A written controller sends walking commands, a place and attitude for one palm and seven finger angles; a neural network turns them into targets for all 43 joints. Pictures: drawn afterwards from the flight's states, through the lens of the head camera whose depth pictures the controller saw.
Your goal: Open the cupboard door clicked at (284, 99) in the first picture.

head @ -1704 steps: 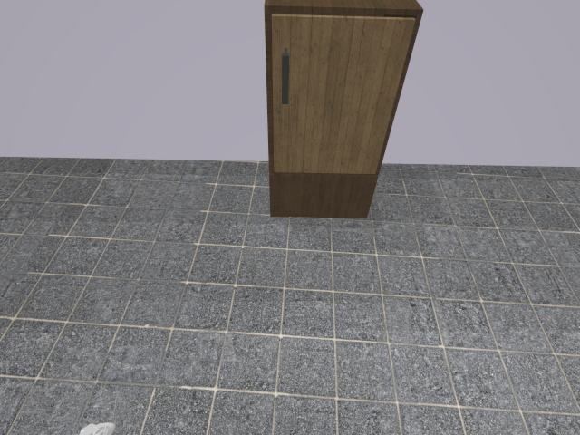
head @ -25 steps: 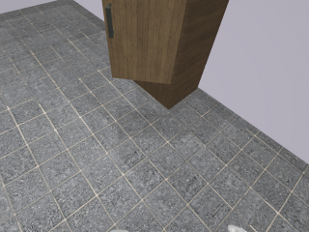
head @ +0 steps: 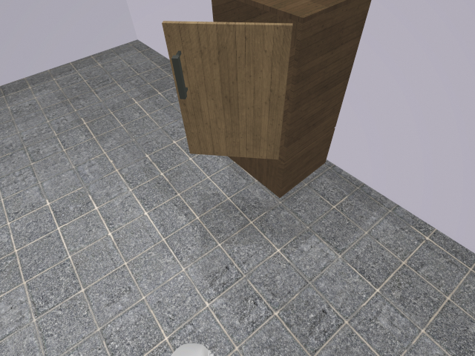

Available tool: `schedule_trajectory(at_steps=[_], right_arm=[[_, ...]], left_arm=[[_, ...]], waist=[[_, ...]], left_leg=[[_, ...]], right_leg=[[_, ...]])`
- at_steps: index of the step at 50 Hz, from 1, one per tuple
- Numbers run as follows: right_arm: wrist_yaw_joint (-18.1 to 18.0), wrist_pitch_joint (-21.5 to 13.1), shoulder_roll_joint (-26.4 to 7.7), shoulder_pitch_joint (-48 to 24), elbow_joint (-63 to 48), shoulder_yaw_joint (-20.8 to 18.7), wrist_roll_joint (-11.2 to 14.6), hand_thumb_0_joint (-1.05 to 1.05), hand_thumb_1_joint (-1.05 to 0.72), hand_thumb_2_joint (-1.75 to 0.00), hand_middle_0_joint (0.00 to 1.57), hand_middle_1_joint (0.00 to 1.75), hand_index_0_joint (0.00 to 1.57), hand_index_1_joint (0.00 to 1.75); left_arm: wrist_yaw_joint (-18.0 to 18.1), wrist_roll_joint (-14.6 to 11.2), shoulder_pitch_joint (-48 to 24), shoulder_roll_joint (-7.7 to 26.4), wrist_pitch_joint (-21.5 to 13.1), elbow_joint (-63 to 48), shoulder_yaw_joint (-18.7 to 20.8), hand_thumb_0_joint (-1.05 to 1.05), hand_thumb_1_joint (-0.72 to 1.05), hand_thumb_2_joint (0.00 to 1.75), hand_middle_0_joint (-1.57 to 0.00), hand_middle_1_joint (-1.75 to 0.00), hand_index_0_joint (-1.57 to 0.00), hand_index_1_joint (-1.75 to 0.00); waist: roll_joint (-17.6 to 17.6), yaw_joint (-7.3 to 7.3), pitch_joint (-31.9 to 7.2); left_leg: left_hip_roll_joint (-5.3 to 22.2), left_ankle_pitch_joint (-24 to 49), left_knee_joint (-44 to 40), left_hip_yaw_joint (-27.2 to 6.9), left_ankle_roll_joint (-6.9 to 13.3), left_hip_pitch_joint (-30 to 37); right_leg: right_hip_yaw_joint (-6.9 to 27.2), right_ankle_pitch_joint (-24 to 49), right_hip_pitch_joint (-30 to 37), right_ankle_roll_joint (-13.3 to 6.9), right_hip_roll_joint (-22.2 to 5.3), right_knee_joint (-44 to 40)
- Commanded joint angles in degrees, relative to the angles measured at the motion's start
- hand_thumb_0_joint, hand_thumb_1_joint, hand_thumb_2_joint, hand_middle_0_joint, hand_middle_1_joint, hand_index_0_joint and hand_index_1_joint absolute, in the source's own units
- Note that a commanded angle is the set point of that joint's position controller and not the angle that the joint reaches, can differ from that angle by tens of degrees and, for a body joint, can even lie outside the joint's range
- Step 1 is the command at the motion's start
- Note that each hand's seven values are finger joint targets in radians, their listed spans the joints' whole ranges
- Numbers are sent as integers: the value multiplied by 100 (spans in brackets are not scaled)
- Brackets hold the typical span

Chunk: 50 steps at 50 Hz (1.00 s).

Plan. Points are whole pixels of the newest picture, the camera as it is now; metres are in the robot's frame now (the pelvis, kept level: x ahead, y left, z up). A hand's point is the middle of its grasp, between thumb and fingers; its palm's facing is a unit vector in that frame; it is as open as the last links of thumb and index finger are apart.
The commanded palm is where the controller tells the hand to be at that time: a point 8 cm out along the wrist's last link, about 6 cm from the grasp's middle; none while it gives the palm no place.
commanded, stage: take the last steps up to it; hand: left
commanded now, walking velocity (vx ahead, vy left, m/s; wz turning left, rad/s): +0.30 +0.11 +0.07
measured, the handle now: (181, 75) +1.02 +0.26 -0.05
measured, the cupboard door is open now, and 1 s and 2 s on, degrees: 42 42 42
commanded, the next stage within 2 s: come to a stop and stand still in 1.04 s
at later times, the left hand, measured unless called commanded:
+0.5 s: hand (114, 350) +0.17 +0.27 -0.18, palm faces +0.08 -0.98 -0.17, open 7.4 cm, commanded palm none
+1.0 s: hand (148, 247) +0.39 +0.25 -0.16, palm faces +0.04 -0.97 -0.23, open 7.1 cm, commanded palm none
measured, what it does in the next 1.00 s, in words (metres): walks ahead: left foot, then right foot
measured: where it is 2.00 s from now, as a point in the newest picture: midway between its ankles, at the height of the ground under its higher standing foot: (238, 316)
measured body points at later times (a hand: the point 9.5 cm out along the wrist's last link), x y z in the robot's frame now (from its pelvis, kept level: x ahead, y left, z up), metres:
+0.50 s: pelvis +0.17 +0.09 -0.01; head +0.20 +0.10 +0.44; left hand +0.16 +0.32 -0.17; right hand +0.26 -0.14 -0.15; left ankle +0.19 +0.18 -0.74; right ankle +0.15 -0.02 -0.66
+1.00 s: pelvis +0.34 +0.06 +0.00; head +0.37 +0.05 +0.45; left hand +0.39 +0.30 -0.15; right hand +0.35 -0.17 -0.16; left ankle +0.38 +0.21 -0.69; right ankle +0.31 -0.03 -0.74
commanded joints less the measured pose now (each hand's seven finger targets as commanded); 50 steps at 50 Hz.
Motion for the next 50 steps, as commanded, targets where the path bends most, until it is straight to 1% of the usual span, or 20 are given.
schedule_trajectory(at_steps=[1,10,11,13,14,15,16,18,21,23,34,36,37,38,39,40,42,44,47,50], right_arm=[[56,-151,-43,-300,-398,17,43,0,-90,-90,20,30,20,30],[139,-305,59,-1220,-750,126,94,0,-90,-90,20,30,20,30],[126,-338,10,-1076,-730,105,97,0,-90,-90,20,30,20,30],[39,-424,-252,15,-395,40,56,0,-90,-90,20,30,20,30],[-50,-462,-761,841,-180,-73,11,0,-90,-90,20,30,20,30],[-157,-467,-1345,1423,-73,-231,-16,0,-90,-90,20,30,20,30],[-199,-412,-1447,1487,-72,-212,25,0,-90,-90,20,30,20,30],[-269,-454,-933,532,-324,-106,58,0,-90,-90,20,30,20,30],[-296,-587,-400,138,-384,77,42,0,-90,-90,20,30,20,30],[-294,-617,-289,80,-411,56,32,0,-90,-90,20,30,20,30],[-214,-532,-602,372,-219,46,-15,0,-90,-90,20,30,20,30],[-202,-502,-572,369,-157,66,11,0,-90,-90,20,30,20,30],[-182,-523,-459,325,-169,97,69,0,-90,-90,20,30,20,30],[-133,-552,-233,357,-290,137,127,0,-90,-90,20,30,20,30],[-133,-525,-345,32,-423,134,117,0,-90,-90,20,30,20,30],[-152,-513,-410,-270,-442,77,113,0,-90,-90,20,30,20,30],[-149,-458,-218,-420,-389,88,113,0,-90,-90,20,30,20,30],[-110,-344,-3,-89,-238,121,80,0,-90,-90,20,30,20,30],[-63,-279,180,6,-167,115,76,0,-90,-90,20,30,20,30],[-16,-315,172,-383,-310,140,89,0,-90,-90,20,30,20,30]], left_arm=[[22,10,743,639,-183,87,69,0,90,90,-20,-30,-20,-30],[46,67,1052,835,-140,483,71,0,90,90,-20,-30,-20,-30],[51,81,970,878,-117,487,104,0,90,90,-20,-30,-20,-30],[44,45,752,879,-67,446,141,0,90,90,-20,-30,-20,-30],[7,12,907,655,-38,384,103,0,90,90,-20,-30,-20,-30],[-36,-56,1036,327,-31,237,51,0,90,90,-20,-30,-20,-30],[-5,-24,585,364,-45,-6,10,0,90,90,-20,-30,-20,-30],[-8,-27,95,353,-11,-18,37,0,90,90,-20,-30,-20,-30],[-107,51,271,211,102,141,65,0,90,90,-20,-30,-20,-30],[-122,65,364,78,193,123,72,0,90,90,-20,-30,-20,-30],[-215,56,-942,405,195,-594,62,0,90,90,-20,-30,-20,-30],[-199,56,-435,553,132,-438,96,0,90,90,-20,-30,-20,-30],[-170,67,189,825,72,-223,172,0,90,90,-20,-30,-20,-30],[-115,73,953,1372,9,12,302,0,90,90,-20,-30,-20,-30],[-69,-31,1344,1619,-17,116,349,0,90,90,-20,-30,-20,-30],[-20,-23,1038,1440,-36,91,297,0,90,90,-20,-30,-20,-30],[25,-41,378,1001,-37,-114,187,0,90,90,-20,-30,-20,-30],[11,-15,101,734,-91,-125,88,0,90,90,-20,-30,-20,-30],[2,18,159,620,-157,-22,101,0,90,90,-20,-30,-20,-30],[-12,9,306,789,-146,154,85,0,90,90,-20,-30,-20,-30]], waist=[[-670,209,396],[-1190,336,564],[-1239,245,510],[-728,-309,13],[272,-592,-691],[1608,-690,-1197],[1089,-699,-1091],[1054,-439,-469],[390,-24,22],[419,117,37],[185,24,286],[-135,281,57],[-445,547,-254],[-1522,747,-663],[-1999,922,-751],[-1671,803,-498],[-571,446,-80],[-831,131,-14],[-869,24,90],[-832,147,114]], left_leg=[[328,436,-326,54,-175,-941],[138,167,-2489,580,37,-69],[133,24,-2723,571,90,327],[-173,210,-3547,759,178,2102],[484,350,-3614,144,367,3470],[1856,669,-4098,-1915,926,4377],[2243,677,-4449,-2184,1209,3936],[2138,31,-4835,-1699,1190,2775],[1731,491,-5109,-758,959,1800],[1576,687,-5259,-317,986,1689],[1452,606,-5011,39,962,2009],[1105,695,-4177,268,689,1795],[707,716,-3171,622,454,1164],[71,-425,-1706,1113,159,-195],[-146,-2148,-224,694,83,-789],[74,-1819,416,108,87,-1076],[440,-956,361,-98,9,-971],[467,-532,-227,97,-102,-368],[386,-204,-1118,346,-173,-70],[236,-71,-1994,531,-131,90]], right_leg=[[939,1081,441,-365,-1450,-1710],[402,2236,602,-438,-1577,-1205],[447,2120,475,-430,-1638,-1014],[53,2351,-79,-238,-1238,319],[-192,1341,-823,-62,-806,1683],[-320,-1602,-2165,158,37,3348],[296,-1879,-2470,-11,1,4397],[774,-959,-2905,-20,-396,5100],[765,-420,-2372,68,-565,4428],[672,-142,-2259,124,-516,3964],[279,170,-1363,107,-199,1119],[130,484,-264,28,39,320],[577,611,940,-164,-270,97],[2342,879,2259,-725,-1587,-339],[3425,1665,2370,-1219,-2295,-939],[3174,2196,1999,-1269,-2221,-913],[1988,2365,1183,-1018,-1858,-976],[1081,2409,424,-739,-1437,-1167],[648,2538,191,-700,-1227,-1283],[667,2525,347,-714,-1216,-1178]])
